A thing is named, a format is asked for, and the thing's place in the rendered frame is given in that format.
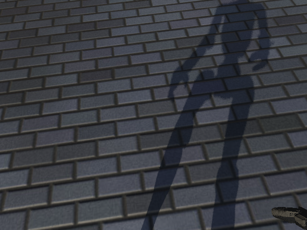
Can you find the robot right hand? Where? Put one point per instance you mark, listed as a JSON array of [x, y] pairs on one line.
[[292, 215]]

